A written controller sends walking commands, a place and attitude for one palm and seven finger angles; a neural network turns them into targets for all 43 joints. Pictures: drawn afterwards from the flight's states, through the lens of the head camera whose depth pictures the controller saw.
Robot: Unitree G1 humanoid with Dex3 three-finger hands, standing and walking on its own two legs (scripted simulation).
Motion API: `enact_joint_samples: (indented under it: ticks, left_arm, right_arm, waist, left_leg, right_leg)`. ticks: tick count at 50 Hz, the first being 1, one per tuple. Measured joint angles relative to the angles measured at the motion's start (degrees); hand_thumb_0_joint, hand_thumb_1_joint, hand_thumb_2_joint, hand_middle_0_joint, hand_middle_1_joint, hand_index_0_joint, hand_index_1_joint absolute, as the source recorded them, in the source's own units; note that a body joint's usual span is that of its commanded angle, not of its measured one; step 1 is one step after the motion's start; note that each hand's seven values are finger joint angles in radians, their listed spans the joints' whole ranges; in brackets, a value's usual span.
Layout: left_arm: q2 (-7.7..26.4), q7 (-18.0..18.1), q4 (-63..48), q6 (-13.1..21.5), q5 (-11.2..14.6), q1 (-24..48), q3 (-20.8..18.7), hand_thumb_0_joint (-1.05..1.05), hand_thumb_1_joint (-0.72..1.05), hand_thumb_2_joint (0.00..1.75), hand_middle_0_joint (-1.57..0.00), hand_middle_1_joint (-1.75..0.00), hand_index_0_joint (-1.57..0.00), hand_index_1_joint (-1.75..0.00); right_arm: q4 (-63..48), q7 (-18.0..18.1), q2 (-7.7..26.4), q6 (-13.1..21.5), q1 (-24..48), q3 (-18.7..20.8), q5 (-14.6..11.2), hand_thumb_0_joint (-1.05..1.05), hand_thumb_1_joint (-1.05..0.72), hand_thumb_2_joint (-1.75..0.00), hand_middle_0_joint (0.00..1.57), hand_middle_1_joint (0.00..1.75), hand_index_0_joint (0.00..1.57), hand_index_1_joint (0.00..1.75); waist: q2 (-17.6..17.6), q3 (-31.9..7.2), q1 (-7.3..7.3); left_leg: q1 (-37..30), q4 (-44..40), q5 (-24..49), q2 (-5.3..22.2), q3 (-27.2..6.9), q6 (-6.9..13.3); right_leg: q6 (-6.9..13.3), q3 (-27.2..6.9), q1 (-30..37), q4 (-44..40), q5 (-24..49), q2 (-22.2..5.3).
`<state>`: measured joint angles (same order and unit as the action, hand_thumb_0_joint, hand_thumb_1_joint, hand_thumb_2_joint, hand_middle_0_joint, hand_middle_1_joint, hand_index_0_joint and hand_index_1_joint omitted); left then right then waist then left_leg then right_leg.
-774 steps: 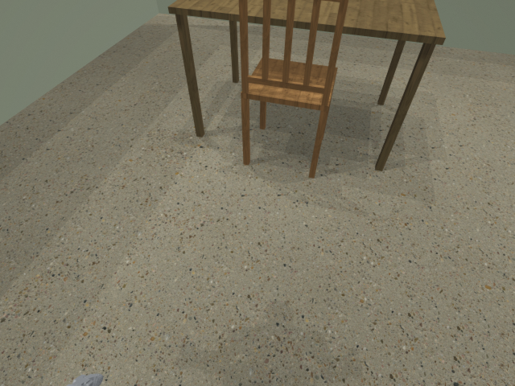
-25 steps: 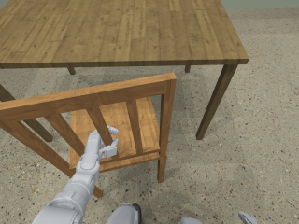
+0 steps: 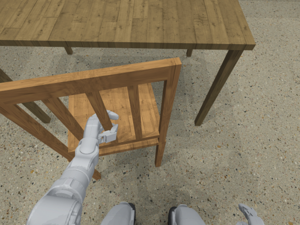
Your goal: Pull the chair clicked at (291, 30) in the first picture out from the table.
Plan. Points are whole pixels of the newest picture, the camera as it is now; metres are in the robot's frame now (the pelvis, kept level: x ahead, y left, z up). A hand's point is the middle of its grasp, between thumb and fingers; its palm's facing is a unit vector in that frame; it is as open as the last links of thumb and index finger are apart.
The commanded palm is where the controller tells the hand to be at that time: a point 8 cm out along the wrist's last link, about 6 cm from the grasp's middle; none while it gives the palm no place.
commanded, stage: step backward, pulling the chair out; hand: left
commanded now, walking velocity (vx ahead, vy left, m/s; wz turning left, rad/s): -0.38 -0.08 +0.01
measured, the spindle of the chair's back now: (105, 121) +0.39 +0.15 -0.04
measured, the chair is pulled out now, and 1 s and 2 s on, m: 0.18 0.32 0.52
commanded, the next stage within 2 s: none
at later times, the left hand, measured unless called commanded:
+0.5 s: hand (109, 157) +0.29 +0.13 -0.06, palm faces +0.01 -0.98 -0.20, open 5.6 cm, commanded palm +0.27 +0.18 -0.06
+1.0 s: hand (105, 182) +0.22 +0.13 -0.06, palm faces +0.01 -0.98 -0.20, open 5.7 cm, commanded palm +0.20 +0.18 -0.06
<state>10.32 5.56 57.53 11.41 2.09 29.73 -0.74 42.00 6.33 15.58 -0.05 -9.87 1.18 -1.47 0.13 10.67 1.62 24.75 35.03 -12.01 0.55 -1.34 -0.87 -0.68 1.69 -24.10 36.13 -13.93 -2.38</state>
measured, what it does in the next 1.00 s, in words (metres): walks backwards: left foot, then right foot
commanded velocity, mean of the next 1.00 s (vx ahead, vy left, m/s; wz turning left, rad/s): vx -0.38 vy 0.01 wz -0.01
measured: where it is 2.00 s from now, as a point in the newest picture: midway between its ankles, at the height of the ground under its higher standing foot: outside the picture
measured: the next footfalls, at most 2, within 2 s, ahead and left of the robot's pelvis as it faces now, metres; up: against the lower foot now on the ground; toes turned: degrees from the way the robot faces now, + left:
left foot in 0.32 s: -0.02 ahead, +0.13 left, +0.00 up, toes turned +2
right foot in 0.90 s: -0.05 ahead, -0.14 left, +0.00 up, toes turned -1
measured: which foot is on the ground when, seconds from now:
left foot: down 0.00-0.16, up 0.18-0.30, down 0.32-1.00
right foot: down 0.00-0.76, up 0.78-0.88, down 0.90-1.00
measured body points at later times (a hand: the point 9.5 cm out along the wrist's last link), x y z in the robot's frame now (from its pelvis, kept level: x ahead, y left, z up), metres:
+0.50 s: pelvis -0.07 +0.00 +0.00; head +0.02 -0.01 +0.44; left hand +0.28 +0.18 -0.05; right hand +0.04 -0.27 -0.13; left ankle -0.01 +0.14 -0.72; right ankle +0.01 -0.14 -0.72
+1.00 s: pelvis -0.15 -0.01 +0.00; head -0.05 -0.01 +0.44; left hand +0.22 +0.18 -0.04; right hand -0.05 -0.25 -0.14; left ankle -0.06 +0.13 -0.72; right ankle -0.09 -0.14 -0.72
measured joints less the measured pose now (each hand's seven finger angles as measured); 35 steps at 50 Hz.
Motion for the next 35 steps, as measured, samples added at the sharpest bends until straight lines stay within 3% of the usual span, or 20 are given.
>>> enact_joint_samples:
  ticks: [8,13,15,17,21,26,29,33,35]
  left_arm:
    - [2.3,-0.2,-3.3,-0.5,0.6,-1.7,-3.5,0.03,0.61,0.75,-0.27,-1.17,-0.49,-1.45]
    - [0.8,0.8,-4.3,-0.4,0.5,-3.4,-3.7,0.03,0.61,0.75,-0.27,-1.18,-0.49,-1.45]
    - [-0.2,1.2,-4.7,-1.0,0.2,-3.6,-2.9,0.03,0.62,0.75,-0.26,-1.18,-0.49,-1.45]
    - [-0.8,1.2,-5.1,-1.8,0.0,-3.1,-1.4,0.03,0.62,0.75,-0.25,-1.19,-0.49,-1.45]
    - [-0.7,0.7,-5.0,-2.4,0.2,-2.4,1.0,0.03,0.63,0.74,-0.22,-1.21,-0.49,-1.45]
    - [0.1,-0.2,-3.1,-1.2,-0.1,-1.9,1.1,0.03,0.62,0.75,-0.24,-1.21,-0.49,-1.45]
    - [0.6,-0.4,-1.7,-0.3,0.1,-1.7,-0.2,0.03,0.61,0.77,-0.26,-1.2,-0.49,-1.45]
    - [0.1,0.4,0.2,0.7,0.0,-1.7,-1.5,0.04,0.61,0.77,-0.26,-1.18,-0.49,-1.45]
    - [-0.6,0.7,0.4,0.4,-0.4,-1.7,-1.3,0.04,0.61,0.77,-0.26,-1.19,-0.49,-1.45]
  right_arm:
    - [-3.7,-1.9,-3.3,-0.6,1.5,-1.2,-0.1,0.0,-0.91,-0.9,0.21,0.3,0.2,0.3]
    - [-1.8,-1.0,-1.9,-0.5,1.6,-1.2,-0.2,0.0,-0.91,-0.9,0.21,0.3,0.2,0.3]
    - [-0.9,-0.5,-0.7,-0.7,1.1,-1.2,-0.2,0.0,-0.91,-0.9,0.21,0.3,0.2,0.3]
    - [-0.5,0.1,0.2,-1.1,0.7,-0.8,-0.3,0.0,-0.91,-0.9,0.21,0.3,0.2,0.3]
    - [-1.8,0.5,0.1,-2.4,-0.2,-0.3,-0.2,0.0,-0.91,-0.9,0.21,0.3,0.2,0.3]
    - [-1.9,-0.1,-1.9,-1.8,-0.4,-0.6,0.0,0.0,-0.91,-0.9,0.2,0.3,0.2,0.3]
    - [-1.7,-0.3,-2.9,-1.4,0.3,-0.8,-0.2,0.0,-0.91,-0.9,0.21,0.3,0.2,0.3]
    - [-0.4,-0.3,-2.3,-0.5,0.8,-0.7,-0.3,0.0,-0.91,-0.9,0.21,0.3,0.2,0.3]
    - [0.2,-0.2,-1.3,-0.2,0.4,-0.8,-0.3,0.0,-0.91,-0.9,0.21,0.3,0.2,0.3]
  waist:
    - [2.2,1.6,1.5]
    - [1.6,1.0,2.77]
    - [1.4,0.4,3.11]
    - [1.3,0.2,3.26]
    - [-0.2,0.5,0.69]
    - [0.6,-0.1,-0.6]
    - [1.1,-0.4,0.01]
    - [1.0,-1.0,1.8]
    - [0.9,-1.5,2.42]
  left_leg:
    - [3.0,3.1,0.3,3.2,-1.7,-1.7]
    - [3.9,12.7,-13.1,-0.2,-2.6,-1.7]
    - [0.5,8.1,-11.9,-0.1,-2.1,-1.5]
    - [-1.8,2.2,-3.2,0.4,-1.5,-1.0]
    - [-1.6,1.4,-2.0,0.2,0.2,-0.5]
    - [0.3,3.3,-2.2,1.9,-0.3,-1.3]
    - [1.6,4.1,-1.8,2.5,-0.7,-1.8]
    - [2.4,9.0,-11.5,0.6,-1.2,-1.4]
    - [0.2,7.4,-12.8,-0.1,-0.9,-1.1]
  right_leg:
    - [1.5,1.5,-1.1,-0.5,2.3,3.2]
    - [1.4,1.2,-2.2,-0.3,3.2,0.9]
    - [0.7,1.4,-2.5,-0.6,3.7,-0.2]
    - [-0.1,2.1,-2.7,-0.8,4.2,-1.2]
    - [-0.1,0.7,-3.3,-0.7,2.6,-1.4]
    - [0.0,0.5,-2.0,-0.6,4.3,0.5]
    - [0.6,1.0,-3.0,-0.3,4.3,1.1]
    - [0.4,0.8,-3.6,-1.2,5.7,0.0]
    - [-0.1,0.8,-3.8,-2.2,6.7,-0.8]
